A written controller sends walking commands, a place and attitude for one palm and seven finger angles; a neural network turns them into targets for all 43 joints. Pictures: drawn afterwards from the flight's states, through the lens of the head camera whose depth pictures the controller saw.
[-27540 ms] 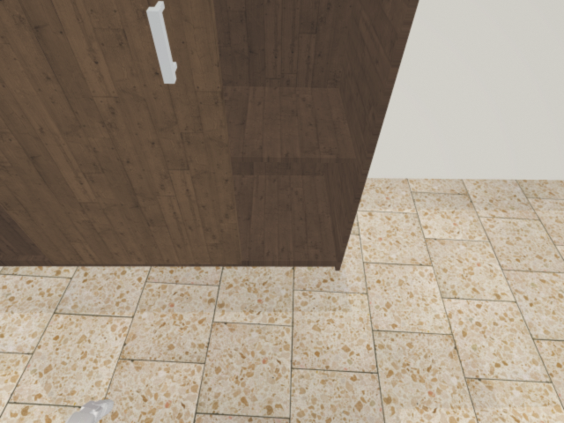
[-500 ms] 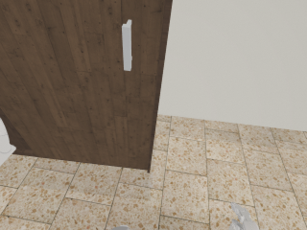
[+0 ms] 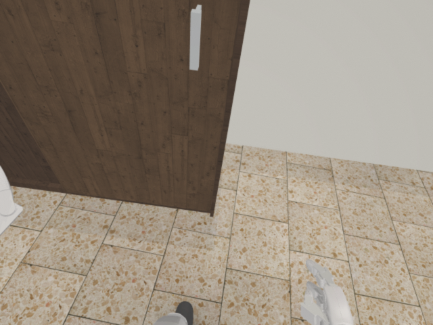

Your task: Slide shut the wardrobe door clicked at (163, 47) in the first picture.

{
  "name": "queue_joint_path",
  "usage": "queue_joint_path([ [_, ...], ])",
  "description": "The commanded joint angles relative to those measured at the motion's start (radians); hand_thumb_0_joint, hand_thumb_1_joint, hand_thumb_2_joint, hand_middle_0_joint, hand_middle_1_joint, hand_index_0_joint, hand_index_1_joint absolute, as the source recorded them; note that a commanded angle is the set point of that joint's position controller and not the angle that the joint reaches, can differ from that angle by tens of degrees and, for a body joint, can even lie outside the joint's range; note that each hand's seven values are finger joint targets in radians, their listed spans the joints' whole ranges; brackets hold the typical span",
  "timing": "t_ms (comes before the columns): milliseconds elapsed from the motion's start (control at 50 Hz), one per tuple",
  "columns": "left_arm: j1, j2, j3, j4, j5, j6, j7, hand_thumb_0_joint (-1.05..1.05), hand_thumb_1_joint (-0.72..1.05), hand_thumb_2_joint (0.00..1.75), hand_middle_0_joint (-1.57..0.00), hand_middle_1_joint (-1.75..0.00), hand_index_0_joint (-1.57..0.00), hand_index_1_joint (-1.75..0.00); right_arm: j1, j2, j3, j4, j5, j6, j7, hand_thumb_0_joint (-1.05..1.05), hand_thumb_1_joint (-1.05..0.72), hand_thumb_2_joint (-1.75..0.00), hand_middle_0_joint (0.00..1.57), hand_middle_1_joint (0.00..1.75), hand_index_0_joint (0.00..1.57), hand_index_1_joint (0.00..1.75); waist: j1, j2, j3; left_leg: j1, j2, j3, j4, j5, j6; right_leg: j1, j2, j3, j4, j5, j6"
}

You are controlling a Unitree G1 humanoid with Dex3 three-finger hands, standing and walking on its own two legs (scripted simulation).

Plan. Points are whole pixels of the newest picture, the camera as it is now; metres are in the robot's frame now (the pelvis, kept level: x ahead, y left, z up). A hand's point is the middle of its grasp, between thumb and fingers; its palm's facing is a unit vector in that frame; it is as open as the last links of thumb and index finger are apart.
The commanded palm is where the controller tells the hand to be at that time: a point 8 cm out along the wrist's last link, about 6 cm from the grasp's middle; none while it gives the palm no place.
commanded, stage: stop stepping back and stand still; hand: left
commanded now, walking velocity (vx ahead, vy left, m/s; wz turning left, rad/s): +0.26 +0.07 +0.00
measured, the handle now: (196, 38) +0.73 +0.15 +0.18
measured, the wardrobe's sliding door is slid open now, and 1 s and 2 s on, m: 0.00 0.00 0.00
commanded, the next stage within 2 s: let the arm hang, fingers relaxed in 1.36 s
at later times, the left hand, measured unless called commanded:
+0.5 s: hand out of the picture +0.13 +0.25 +0.19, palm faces +0.41 -0.74 -0.53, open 7.4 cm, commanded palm +0.08 +0.29 +0.19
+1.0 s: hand out of the picture +0.14 +0.29 +0.19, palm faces +0.44 -0.78 -0.45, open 7.4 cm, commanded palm +0.08 +0.33 +0.19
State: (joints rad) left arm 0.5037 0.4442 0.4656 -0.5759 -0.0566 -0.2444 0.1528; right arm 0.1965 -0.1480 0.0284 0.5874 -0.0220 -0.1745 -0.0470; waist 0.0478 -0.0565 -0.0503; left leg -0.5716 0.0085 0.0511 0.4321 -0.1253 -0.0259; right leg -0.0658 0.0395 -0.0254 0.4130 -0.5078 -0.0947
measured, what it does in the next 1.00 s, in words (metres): steps on the spot: left foot, then right foot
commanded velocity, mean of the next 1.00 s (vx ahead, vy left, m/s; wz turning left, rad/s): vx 0.11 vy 0.01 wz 0.00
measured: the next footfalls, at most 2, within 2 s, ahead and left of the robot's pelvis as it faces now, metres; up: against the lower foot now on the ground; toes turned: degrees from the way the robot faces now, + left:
left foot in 0.14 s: +0.06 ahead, +0.10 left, +0.00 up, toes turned +2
right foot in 0.46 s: -0.01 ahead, -0.09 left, +0.00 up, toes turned -3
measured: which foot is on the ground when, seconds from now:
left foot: up 0.00-0.12, down 0.14-0.46, up 0.48-0.74, down 0.76-1.00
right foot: down 0.00-0.18, up 0.20-0.44, down 0.46-1.00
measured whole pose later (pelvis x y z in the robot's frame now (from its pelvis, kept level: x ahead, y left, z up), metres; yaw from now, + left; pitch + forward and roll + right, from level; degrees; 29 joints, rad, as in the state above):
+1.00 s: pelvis -0.06 +0.03 +0.01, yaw -2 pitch -1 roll -1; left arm 0.52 0.42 0.44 -0.46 -0.03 -0.24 0.15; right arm 0.21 -0.18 0.03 0.60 0.00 -0.14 -0.05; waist 0.00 -0.01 -0.01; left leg -0.28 0.06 0.08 0.58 -0.29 0.00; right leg -0.28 -0.03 -0.07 0.55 -0.26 0.01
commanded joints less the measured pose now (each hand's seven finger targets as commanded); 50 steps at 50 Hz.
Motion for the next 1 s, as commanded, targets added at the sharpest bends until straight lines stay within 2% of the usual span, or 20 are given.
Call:
queue_joint_path([
  [0, -0.161, 0.257, 0.148, -0.219, -0.019, -0.017, 0.017, 0.0, 0.9, 0.9, -0.2, -0.3, -0.2, -0.3, -0.072, -0.163, -0.056, -0.079, -0.009, -0.002, -0.029, 0.0, -0.9, -0.9, 0.2, 0.3, 0.2, 0.3, -0.031, -0.06, -0.054, 0.205, 0.022, -0.073, 0.6, -0.141, -0.009, -0.366, -0.366, 0.233, -0.234, 0.142, -0.138],
  [40, -0.206, 0.184, 0.076, -0.149, -0.01, -0.001, -0.01, 0.0, 0.9, 0.9, -0.2, -0.3, -0.2, -0.3, -0.08, -0.178, -0.072, -0.098, 0.023, -0.004, -0.031, 0.0, -0.9, -0.9, 0.2, 0.3, 0.2, 0.3, -0.033, -0.192, -0.027, 0.096, 0.01, -0.077, 0.526, -0.107, -0.002, -0.238, -0.266, 0.208, -0.174, 0.018, -0.09],
  [60, -0.162, 0.141, 0.06, -0.061, -0.007, 0.016, -0.001, 0.0, 0.9, 0.9, -0.2, -0.3, -0.2, -0.3, -0.104, -0.187, -0.073, -0.102, 0.032, -0.016, -0.044, 0.0, -0.9, -0.9, 0.2, 0.3, 0.2, 0.3, -0.049, -0.138, 0.074, 0.12, 0.065, -0.108, 0.399, -0.127, 0.025, -0.262, -0.287, 0.21, -0.117, 0.185, -0.082],
  [120, -0.188, 0.126, 0.026, -0.031, 0.005, 0.02, 0.009, 0.0, 0.9, 0.9, -0.2, -0.3, -0.2, -0.3, -0.046, -0.186, -0.049, -0.066, 0.027, -0.008, -0.061, 0.0, -0.9, -0.9, 0.2, 0.3, 0.2, 0.3, -0.078, 0.199, 0.043, 0.38, 0.04, -0.049, 0.037, -0.176, 0.064, -0.314, -0.163, 0.048, 0.17, 0.202, 0.009],
  [160, -0.263, 0.145, 0.024, -0.112, 0.017, -0.002, 0.021, 0.0, 0.9, 0.9, -0.2, -0.3, -0.2, -0.3, -0.037, -0.206, -0.051, -0.097, 0.023, -0.024, -0.063, 0.0, -0.9, -0.9, 0.2, 0.3, 0.2, 0.3, -0.079, 0.471, 0.019, 0.529, 0.293, -0.516, -0.131, -0.078, 0.177, -0.528, -0.003, -0.018, 0.51, -0.048, 0.08],
  [200, -0.251, 0.202, 0.056, -0.163, 0.019, -0.022, 0.018, 0.0, 0.9, 0.9, -0.2, -0.3, -0.2, -0.3, -0.028, -0.179, -0.04, -0.081, -0.009, -0.037, -0.055, 0.0, -0.9, -0.9, 0.2, 0.3, 0.2, 0.3, -0.077, 0.278, -0.008, 0.471, 0.347, -0.639, -0.212, -0.122, 0.167, -0.544, -0.033, 0.068, 0.689, -0.058, 0.069],
  [240, -0.161, 0.186, 0.066, -0.183, 0.024, -0.02, 0.016, 0.0, 0.9, 0.9, -0.2, -0.3, -0.2, -0.3, -0.036, -0.193, -0.064, -0.085, 0.005, -0.036, -0.036, 0.0, -0.9, -0.9, 0.2, 0.3, 0.2, 0.3, -0.056, 0.15, -0.032, 0.322, 0.303, -0.47, -0.218, -0.262, 0.195, -0.416, -0.054, 0.057, 0.639, 0.02, 0.074],
  [300, 0.029, 0.136, 0.072, -0.16, 0.028, -0.017, 0.02, 0.0, 0.9, 0.9, -0.2, -0.3, -0.2, -0.3, -0.071, -0.186, -0.062, -0.096, 0.006, -0.027, -0.021, 0.0, -0.9, -0.9, 0.2, 0.3, 0.2, 0.3, -0.04, 0.341, -0.002, 0.003, 0.196, -0.177, -0.306, -0.55, 0.134, -0.102, -0.018, -0.096, 0.469, 0.106, 0.073],
  [380, 0.083, 0.152, 0.109, -0.067, 0.043, -0.014, 0.03, 0.0, 0.9, 0.9, -0.2, -0.3, -0.2, -0.3, -0.06, -0.181, -0.071, -0.113, -0.001, 0.011, -0.033, 0.0, -0.9, -0.9, 0.2, 0.3, 0.2, 0.3, -0.026, 0.31, 0.002, -0.175, 0.159, -0.118, -0.162, -0.662, 0.093, 0.139, 0.01, -0.154, 0.239, 0.037, 0.053],
  [400, 0.074, 0.163, 0.118, -0.053, 0.047, -0.007, 0.032, 0.0, 0.9, 0.9, -0.2, -0.3, -0.2, -0.3, -0.055, -0.174, -0.075, -0.109, -0.002, 0.019, -0.037, 0.0, -0.9, -0.9, 0.2, 0.3, 0.2, 0.3, -0.016, 0.168, -0.005, -0.198, 0.117, -0.083, 0.03, -0.601, 0.077, 0.165, -0.036, -0.069, 0.1, -0.012, 0.03],
  [420, 0.044, 0.177, 0.122, -0.037, 0.05, 0.003, 0.031, 0.0, 0.9, 0.9, -0.2, -0.3, -0.2, -0.3, -0.046, -0.16, -0.082, -0.106, 0.002, 0.031, -0.036, 0.0, -0.9, -0.9, 0.2, 0.3, 0.2, 0.3, -0.018, -0.116, 0.019, -0.208, 0.026, 0.009, 0.388, -0.497, 0.052, 0.049, -0.21, 0.206, -0.103, -0.166, -0.042],
  [440, 0.011, 0.177, 0.119, -0.028, 0.041, 0.006, 0.026, 0.0, 0.9, 0.9, -0.2, -0.3, -0.2, -0.3, -0.052, -0.177, -0.084, -0.115, 0.013, 0.03, -0.038, 0.0, -0.9, -0.9, 0.2, 0.3, 0.2, 0.3, -0.022, -0.272, 0.056, -0.235, -0.022, -0.043, 0.704, -0.413, 0.036, -0.119, -0.442, 0.619, -0.296, -0.317, -0.136],
  [480, -0.166, 0.279, 0.191, -0.08, 0.027, -0.05, 0.004, 0.0, 0.9, 0.9, -0.2, -0.3, -0.2, -0.3, -0.032, -0.195, -0.079, -0.051, -0.018, 0.011, -0.024, 0.0, -0.9, -0.9, 0.2, 0.3, 0.2, 0.3, -0.084, -0.122, 0.049, -0.092, 0.077, -0.09, 0.814, -0.237, 0.002, -0.291, -0.427, 0.474, -0.243, -0.043, -0.14],
  [520, -0.142, 0.128, 0.055, 0.034, 0.039, -0.027, 0.003, 0.0, 0.9, 0.9, -0.2, -0.3, -0.2, -0.3, -0.022, -0.171, -0.072, -0.06, 0.007, 0.006, -0.031, 0.0, -0.9, -0.9, 0.2, 0.3, 0.2, 0.3, -0.071, -0.044, 0.027, -0.031, 0.06, -0.061, 0.715, -0.174, 0.019, -0.298, -0.339, 0.352, -0.227, -0.179, -0.077],
  [580, -0.175, 0.098, -0.009, 0.04, 0.045, -0.021, 0.007, 0.0, 0.9, 0.9, -0.2, -0.3, -0.2, -0.3, -0.046, -0.171, -0.062, -0.043, 0.006, -0.005, -0.053, 0.0, -0.9, -0.9, 0.2, 0.3, 0.2, 0.3, -0.057, -0.022, 0.081, 0.131, 0.061, -0.008, 0.473, -0.185, 0.035, -0.396, -0.303, 0.204, -0.197, -0.083, -0.039],
  [680, -0.209, 0.143, 0.019, -0.092, 0.055, -0.032, 0.037, 0.0, 0.9, 0.9, -0.2, -0.3, -0.2, -0.3, -0.044, -0.174, -0.067, -0.06, -0.005, -0.043, -0.061, 0.0, -0.9, -0.9, 0.2, 0.3, 0.2, 0.3, -0.038, -0.036, 0.017, 0.316, 0.01, 0.037, 0.076, -0.185, 0.057, -0.259, -0.263, 0.17, -0.08, 0.072, -0.006],
  [740, -0.118, 0.176, 0.084, -0.156, 0.045, -0.056, 0.042, 0.0, 0.9, 0.9, -0.2, -0.3, -0.2, -0.3, -0.043, -0.203, -0.081, -0.099, 0.005, -0.041, -0.057, 0.0, -0.9, -0.9, 0.2, 0.3, 0.2, 0.3, -0.034, 0.213, -0.052, 0.406, 0.156, -0.143, -0.022, 0.062, 0.098, -0.245, -0.125, 0.064, 0.145, 0.305, 0.073],
  [780, -0.053, 0.173, 0.104, -0.15, 0.042, -0.057, 0.035, 0.0, 0.9, 0.9, -0.2, -0.3, -0.2, -0.3, -0.04, -0.179, -0.069, -0.103, 0.015, -0.03, -0.042, 0.0, -0.9, -0.9, 0.2, 0.3, 0.2, 0.3, -0.038, 0.28, -0.09, 0.353, 0.171, -0.123, -0.009, 0.247, 0.092, -0.17, -0.084, -0.014, 0.198, 0.391, 0.097],
  [900, 0.0, 0.111, 0.079, -0.039, 0.024, -0.042, 0.02, 0.0, 0.9, 0.9, -0.2, -0.3, -0.2, -0.3, -0.024, -0.178, -0.072, -0.121, 0.026, -0.015, -0.02, 0.0, -0.9, -0.9, 0.2, 0.3, 0.2, 0.3, -0.052, 0.091, -0.072, 0.252, 0.095, -0.026, 0.058, 0.073, 0.037, -0.072, -0.124, 0.056, 0.091, 0.545, 0.078],
  [980, -0.003, 0.103, 0.061, -0.031, 0.019, -0.028, 0.015, 0.0, 0.9, 0.9, -0.2, -0.3, -0.2, -0.3, -0.042, -0.176, -0.062, -0.123, 0.023, -0.008, -0.024, 0.0, -0.9, -0.9, 0.2, 0.3, 0.2, 0.3, -0.051, 0.096, -0.045, 0.267, 0.101, -0.04, 0.011, -0.002, 0.04, -0.125, -0.116, 0.052, 0.062, 0.448, 0.087],
])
